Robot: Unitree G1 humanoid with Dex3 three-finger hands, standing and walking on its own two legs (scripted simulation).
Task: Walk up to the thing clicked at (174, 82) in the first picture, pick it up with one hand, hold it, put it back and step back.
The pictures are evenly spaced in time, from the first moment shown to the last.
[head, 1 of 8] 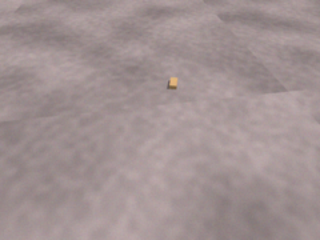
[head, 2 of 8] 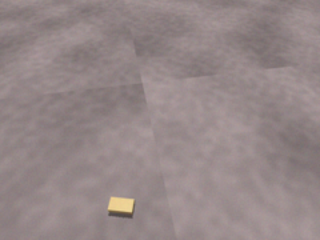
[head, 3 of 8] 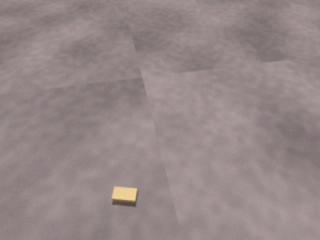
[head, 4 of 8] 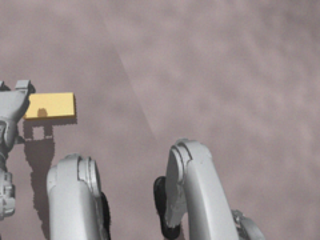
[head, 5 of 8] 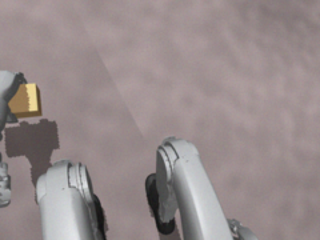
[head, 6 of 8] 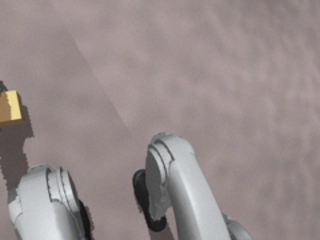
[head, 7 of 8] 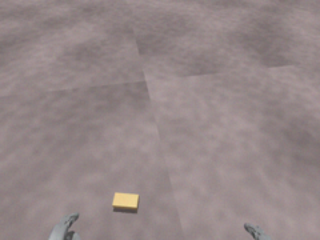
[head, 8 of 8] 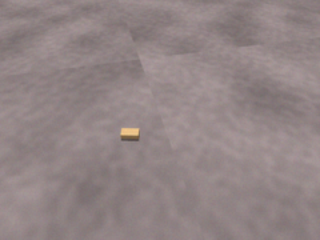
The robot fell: no
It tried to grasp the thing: yes
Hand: left
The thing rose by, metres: 0.69
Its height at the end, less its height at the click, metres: +0.00
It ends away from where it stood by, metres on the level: 0.01
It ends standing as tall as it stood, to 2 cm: yes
